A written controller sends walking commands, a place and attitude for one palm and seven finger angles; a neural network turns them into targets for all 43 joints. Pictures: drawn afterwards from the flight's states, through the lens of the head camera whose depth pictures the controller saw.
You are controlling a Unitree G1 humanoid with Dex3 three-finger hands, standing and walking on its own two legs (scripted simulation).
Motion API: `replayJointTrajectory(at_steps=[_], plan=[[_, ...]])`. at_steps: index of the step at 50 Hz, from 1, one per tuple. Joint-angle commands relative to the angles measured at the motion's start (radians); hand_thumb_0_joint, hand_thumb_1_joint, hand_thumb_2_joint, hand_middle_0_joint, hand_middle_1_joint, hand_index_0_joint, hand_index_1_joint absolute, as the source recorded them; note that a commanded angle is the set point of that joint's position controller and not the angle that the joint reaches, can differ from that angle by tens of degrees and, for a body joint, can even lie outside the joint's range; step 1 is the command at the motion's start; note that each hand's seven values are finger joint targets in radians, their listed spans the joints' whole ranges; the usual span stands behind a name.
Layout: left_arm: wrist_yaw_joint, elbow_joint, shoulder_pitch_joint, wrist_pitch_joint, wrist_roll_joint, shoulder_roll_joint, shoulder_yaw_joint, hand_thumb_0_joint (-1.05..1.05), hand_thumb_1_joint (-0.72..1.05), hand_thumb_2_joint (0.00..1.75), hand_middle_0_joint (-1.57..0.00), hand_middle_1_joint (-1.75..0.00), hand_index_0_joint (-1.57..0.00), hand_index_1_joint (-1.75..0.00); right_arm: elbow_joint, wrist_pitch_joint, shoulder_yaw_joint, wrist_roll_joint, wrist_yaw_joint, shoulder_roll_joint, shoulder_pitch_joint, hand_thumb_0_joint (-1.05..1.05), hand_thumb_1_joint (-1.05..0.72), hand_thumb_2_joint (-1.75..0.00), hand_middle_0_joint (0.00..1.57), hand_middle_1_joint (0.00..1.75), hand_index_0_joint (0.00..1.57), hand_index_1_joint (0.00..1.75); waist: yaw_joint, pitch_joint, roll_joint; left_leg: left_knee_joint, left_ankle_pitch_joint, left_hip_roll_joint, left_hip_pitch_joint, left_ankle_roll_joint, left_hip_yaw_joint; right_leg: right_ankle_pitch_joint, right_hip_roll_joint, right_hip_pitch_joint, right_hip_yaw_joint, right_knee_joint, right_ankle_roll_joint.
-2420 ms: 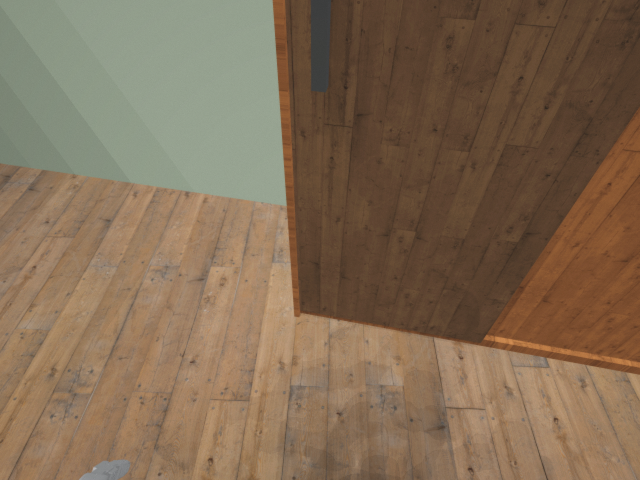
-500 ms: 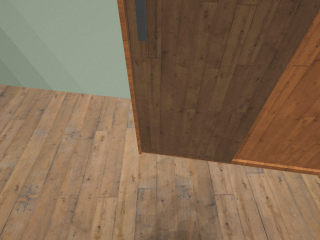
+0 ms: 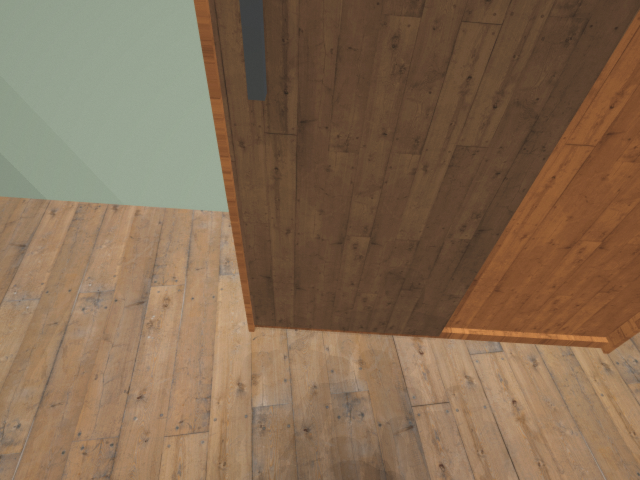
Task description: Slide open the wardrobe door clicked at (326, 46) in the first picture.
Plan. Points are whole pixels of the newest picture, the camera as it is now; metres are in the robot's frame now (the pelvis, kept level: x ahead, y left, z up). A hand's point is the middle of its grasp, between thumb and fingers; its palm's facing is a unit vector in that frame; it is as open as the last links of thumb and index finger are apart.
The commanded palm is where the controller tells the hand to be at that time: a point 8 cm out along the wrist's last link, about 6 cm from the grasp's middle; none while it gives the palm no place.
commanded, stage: take the last steps up to it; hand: left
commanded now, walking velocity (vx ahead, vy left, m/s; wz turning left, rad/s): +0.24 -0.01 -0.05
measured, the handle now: (255, 17) +0.66 +0.13 +0.26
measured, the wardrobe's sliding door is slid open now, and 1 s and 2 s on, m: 0.00 0.00 0.00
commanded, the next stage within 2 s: come to a stop and stand still in 0.22 s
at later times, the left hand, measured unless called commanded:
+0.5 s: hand (210, 430) +0.22 +0.17 -0.17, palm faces +0.03 -0.98 -0.20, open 7.2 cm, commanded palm none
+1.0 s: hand out of the picture +0.15 +0.16 -0.17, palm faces +0.02 -0.97 -0.23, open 7.4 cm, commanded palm none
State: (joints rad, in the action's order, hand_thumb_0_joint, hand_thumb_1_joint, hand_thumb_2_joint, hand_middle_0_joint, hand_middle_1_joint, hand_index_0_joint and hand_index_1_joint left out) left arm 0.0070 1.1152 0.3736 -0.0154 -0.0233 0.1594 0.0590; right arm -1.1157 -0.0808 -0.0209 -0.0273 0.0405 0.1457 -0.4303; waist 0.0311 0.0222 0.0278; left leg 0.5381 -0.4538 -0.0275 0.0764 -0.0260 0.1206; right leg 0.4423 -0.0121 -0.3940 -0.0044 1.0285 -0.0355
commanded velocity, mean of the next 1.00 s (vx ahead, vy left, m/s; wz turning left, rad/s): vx -0.04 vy -0.02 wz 0.00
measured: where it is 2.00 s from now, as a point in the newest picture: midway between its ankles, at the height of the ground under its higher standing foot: outside the picture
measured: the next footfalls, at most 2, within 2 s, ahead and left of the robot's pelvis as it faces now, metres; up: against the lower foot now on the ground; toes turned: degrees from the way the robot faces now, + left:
right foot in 0.24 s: +0.24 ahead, -0.11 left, +0.00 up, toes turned -8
left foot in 0.56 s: +0.27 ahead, +0.12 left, +0.00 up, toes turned +5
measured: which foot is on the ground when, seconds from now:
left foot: down 0.00-0.24, up 0.26-0.54, down 0.56-0.96, up 0.98-1.00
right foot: up 0.00-0.22, down 0.24-0.60, up 0.62-0.92, down 0.94-1.00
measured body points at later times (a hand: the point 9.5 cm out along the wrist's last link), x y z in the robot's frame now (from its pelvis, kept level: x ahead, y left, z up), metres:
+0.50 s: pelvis +0.15 -0.01 +0.00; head +0.17 +0.00 +0.45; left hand +0.22 +0.22 -0.15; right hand +0.17 -0.24 -0.15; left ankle +0.19 +0.11 -0.70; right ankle +0.20 -0.10 -0.73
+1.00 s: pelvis +0.12 -0.03 +0.00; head +0.14 -0.03 +0.45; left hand +0.15 +0.21 -0.15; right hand +0.18 -0.26 -0.15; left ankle +0.22 +0.11 -0.72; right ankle +0.11 -0.15 -0.73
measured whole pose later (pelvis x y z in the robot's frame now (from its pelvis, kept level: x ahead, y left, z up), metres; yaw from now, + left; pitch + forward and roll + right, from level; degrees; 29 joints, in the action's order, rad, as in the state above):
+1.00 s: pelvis +0.12 -0.03 +0.00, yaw -2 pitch -2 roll -1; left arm -0.02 1.01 0.27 -0.03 -0.03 0.16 0.05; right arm -1.01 0.06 -0.07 -0.02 0.02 0.18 -0.17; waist 0.00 0.06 -0.03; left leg 0.64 -0.31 -0.08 0.41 0.02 0.04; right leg 0.31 0.03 -0.22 0.05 0.57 0.01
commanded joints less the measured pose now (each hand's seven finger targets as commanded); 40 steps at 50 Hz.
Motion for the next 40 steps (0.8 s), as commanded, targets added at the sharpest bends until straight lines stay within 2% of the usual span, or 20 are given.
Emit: replayJointTrajectory(at_steps=[1, 5, 8, 10, 11, 12, 13, 14, 15, 16, 19, 23, 26, 27, 28, 29, 30, 32, 34, 40], plan=[[0.016, -0.152, -0.205, 0.041, -0.002, 0.030, 0.005, 0.00, 0.90, 0.90, -0.20, -0.30, -0.20, -0.30, -0.036, -0.013, -0.007, 0.001, 0.017, 0.106, -0.173, 0.00, -0.90, -0.90, 0.20, 0.30, 0.20, 0.30, 0.019, 0.178, -0.153, -0.291, 0.713, -0.269, -0.136, -0.136, -0.211, -0.083, 0.084, -0.381, 0.061, 0.079, 0.003], [0.024, -0.172, -0.260, 0.039, 0.004, -0.001, -0.009, 0.00, 0.90, 0.90, -0.20, -0.30, -0.20, -0.30, -0.046, -0.012, -0.003, 0.003, 0.018, 0.092, -0.159, 0.00, -0.90, -0.90, 0.20, 0.30, 0.20, 0.30, 0.003, 0.171, -0.156, -0.305, 0.854, -0.185, -0.063, -0.096, -0.068, -0.206, 0.042, -0.182, 0.168, -0.258, -0.005], [0.012, -0.136, -0.137, 0.044, 0.001, 0.029, -0.001, 0.00, 0.90, 0.90, -0.20, -0.30, -0.20, -0.30, -0.053, -0.001, -0.025, 0.014, 0.016, 0.131, -0.117, 0.00, -0.90, -0.90, 0.20, 0.30, 0.20, 0.30, -0.060, 0.057, -0.166, -0.159, 1.060, -0.204, -0.089, -0.094, -0.025, -0.270, -0.012, 0.045, 0.182, -0.365, -0.040], [0.001, -0.079, 0.039, 0.053, -0.006, 0.071, 0.016, 0.00, 0.90, 0.90, -0.20, -0.30, -0.20, -0.30, -0.047, 0.005, -0.033, 0.020, 0.011, 0.136, -0.086, 0.00, -0.90, -0.90, 0.20, 0.30, 0.20, 0.30, -0.139, -0.020, -0.135, 0.060, 0.975, -0.182, -0.011, -0.062, -0.011, -0.354, -0.018, 0.286, 0.179, -0.462, -0.050], [-0.008, -0.053, 0.132, 0.067, -0.011, 0.125, 0.030, 0.00, 0.90, 0.90, -0.20, -0.30, -0.20, -0.30, -0.045, 0.006, -0.030, 0.026, 0.001, 0.102, -0.099, 0.00, -0.90, -0.90, 0.20, 0.30, 0.20, 0.30, -0.175, -0.068, -0.059, 0.280, 0.740, -0.144, 0.152, -0.035, -0.011, -0.399, 0.081, 0.482, 0.071, -0.501, -0.086], [-0.021, -0.039, 0.206, 0.075, -0.010, 0.212, 0.051, 0.00, 0.90, 0.90, -0.20, -0.30, -0.20, -0.30, -0.024, 0.000, -0.024, 0.036, -0.006, 0.035, -0.138, 0.00, -0.90, -0.90, 0.20, 0.30, 0.20, 0.30, -0.176, -0.160, 0.148, 0.622, 0.112, 0.000, 0.368, -0.002, 0.013, -0.533, 0.355, 0.623, -0.312, -0.575, -0.205], [-0.024, -0.050, 0.193, 0.069, 0.010, 0.238, 0.052, 0.00, 0.90, 0.90, -0.20, -0.30, -0.20, -0.30, 0.004, 0.011, -0.030, 0.033, -0.002, 0.034, -0.107, 0.00, -0.90, -0.90, 0.20, 0.30, 0.20, 0.30, -0.153, -0.152, 0.106, 0.818, -0.136, 0.017, 0.429, -0.012, -0.078, -0.521, 0.470, 0.539, -0.457, -0.697, -0.274], [-0.029, -0.077, 0.075, 0.067, 0.013, 0.205, 0.048, 0.00, 0.90, 0.90, -0.20, -0.30, -0.20, -0.30, 0.016, 0.026, -0.038, 0.023, -0.007, 0.026, -0.065, 0.00, -0.90, -0.90, 0.20, 0.30, 0.20, 0.30, -0.118, -0.098, 0.111, 0.863, -0.065, -0.032, 0.442, -0.012, -0.128, -0.301, 0.454, 0.390, -0.451, -0.770, -0.255], [-0.034, -0.104, -0.023, 0.064, 0.010, 0.159, 0.034, 0.00, 0.90, 0.90, -0.20, -0.30, -0.20, -0.30, 0.022, 0.033, -0.037, 0.014, -0.012, 0.028, -0.035, 0.00, -0.90, -0.90, 0.20, 0.30, 0.20, 0.30, -0.081, -0.009, 0.045, 0.843, 0.011, -0.081, 0.461, -0.011, -0.144, -0.159, 0.419, 0.254, -0.368, -0.796, -0.228], [-0.037, -0.118, -0.082, 0.067, 0.006, 0.112, 0.018, 0.00, 0.90, 0.90, -0.20, -0.30, -0.20, -0.30, 0.020, 0.043, -0.035, 0.005, -0.017, 0.017, -0.015, 0.00, -0.90, -0.90, 0.20, 0.30, 0.20, 0.30, -0.050, 0.043, -0.005, 0.783, 0.061, -0.104, 0.424, -0.004, -0.139, -0.170, 0.369, 0.125, -0.260, -0.808, -0.194], [-0.048, -0.131, -0.166, 0.063, -0.008, 0.075, -0.002, 0.00, 0.90, 0.90, -0.20, -0.30, -0.20, -0.30, -0.002, 0.078, -0.017, 0.006, -0.010, -0.031, -0.088, 0.00, -0.90, -0.90, 0.20, 0.30, 0.20, 0.30, 0.027, 0.011, -0.016, 0.490, 0.043, -0.098, 0.247, 0.038, -0.104, -0.463, 0.299, -0.039, -0.051, -0.780, -0.149], [-0.045, -0.138, -0.132, 0.035, -0.005, 0.112, 0.007, 0.00, 0.90, 0.90, -0.20, -0.30, -0.20, -0.30, 0.045, 0.091, -0.015, 0.017, -0.012, -0.028, -0.021, 0.00, -0.90, -0.90, 0.20, 0.30, 0.20, 0.30, -0.009, -0.012, 0.067, 0.255, 0.114, -0.050, 0.225, 0.052, -0.060, -0.483, 0.259, 0.013, -0.019, -0.706, -0.140], [-0.043, -0.147, -0.133, 0.016, 0.000, 0.126, 0.017, 0.00, 0.90, 0.90, -0.20, -0.30, -0.20, -0.30, 0.066, 0.090, -0.028, 0.015, -0.009, 0.009, 0.002, 0.00, -0.90, -0.90, 0.20, 0.30, 0.20, 0.30, 0.000, 0.003, 0.105, 0.078, 0.236, -0.040, 0.157, 0.058, -0.055, -0.456, 0.247, 0.024, -0.022, -0.622, -0.110], [-0.042, -0.151, -0.130, 0.008, 0.003, 0.120, 0.018, 0.00, 0.90, 0.90, -0.20, -0.30, -0.20, -0.30, 0.073, 0.087, -0.035, 0.015, -0.010, 0.035, 0.009, 0.00, -0.90, -0.90, 0.20, 0.30, 0.20, 0.30, 0.002, 0.015, 0.064, 0.009, 0.335, -0.055, 0.108, 0.050, -0.074, -0.405, 0.229, -0.014, -0.012, -0.576, -0.081], [-0.041, -0.164, -0.109, -0.002, 0.004, 0.094, 0.017, 0.00, 0.90, 0.90, -0.20, -0.30, -0.20, -0.30, 0.091, 0.080, -0.042, 0.010, -0.009, 0.084, 0.025, 0.00, -0.90, -0.90, 0.20, 0.30, 0.20, 0.30, -0.009, 0.018, -0.070, -0.069, 0.510, -0.157, 0.108, 0.004, -0.202, -0.285, 0.148, -0.043, 0.034, -0.488, -0.028], [-0.040, -0.173, -0.078, -0.008, 0.008, 0.061, 0.010, 0.00, 0.90, 0.90, -0.20, -0.30, -0.20, -0.30, 0.121, 0.074, -0.046, 0.005, -0.006, 0.143, 0.054, 0.00, -0.90, -0.90, 0.20, 0.30, 0.20, 0.30, -0.026, 0.023, -0.240, -0.174, 0.704, -0.305, 0.179, -0.078, -0.341, -0.076, 0.060, -0.001, 0.098, -0.372, 0.030], [-0.045, -0.172, -0.079, -0.014, 0.010, 0.072, 0.011, 0.00, 0.90, 0.90, -0.20, -0.30, -0.20, -0.30, 0.131, 0.069, -0.046, -0.002, 0.005, 0.159, 0.088, 0.00, -0.90, -0.90, 0.20, 0.30, 0.20, 0.30, -0.019, 0.003, -0.323, -0.255, 0.806, -0.377, 0.191, -0.150, -0.441, 0.136, 0.009, -0.004, 0.084, -0.158, 0.051], [-0.045, -0.158, -0.068, -0.019, 0.002, 0.086, 0.023, 0.00, 0.90, 0.90, -0.20, -0.30, -0.20, -0.30, 0.152, 0.070, -0.048, -0.005, 0.021, 0.171, 0.164, 0.00, -0.90, -0.90, 0.20, 0.30, 0.20, 0.30, -0.039, -0.028, -0.201, -0.203, 0.818, -0.354, 0.189, -0.184, -0.357, 0.114, 0.023, -0.031, -0.025, 0.062, 0.047], [-0.039, -0.151, -0.051, -0.017, -0.001, 0.085, 0.025, 0.00, 0.90, 0.90, -0.20, -0.30, -0.20, -0.30, 0.171, 0.071, -0.052, -0.004, 0.021, 0.162, 0.208, 0.00, -0.90, -0.90, 0.20, 0.30, 0.20, 0.30, -0.043, -0.055, -0.136, -0.156, 0.882, -0.314, 0.119, -0.171, -0.264, 0.059, 0.025, -0.084, -0.023, 0.103, 0.059], [-0.030, -0.177, -0.074, -0.031, 0.000, 0.070, 0.015, 0.00, 0.90, 0.90, -0.20, -0.30, -0.20, -0.30, 0.161, 0.083, -0.078, -0.002, 0.017, 0.192, 0.188, 0.00, -0.90, -0.90, 0.20, 0.30, 0.20, 0.30, -0.001, -0.115, -0.213, -0.156, 0.740, -0.298, 0.020, -0.160, -0.242, 0.085, 0.044, -0.023, 0.019, -0.154, 0.071]])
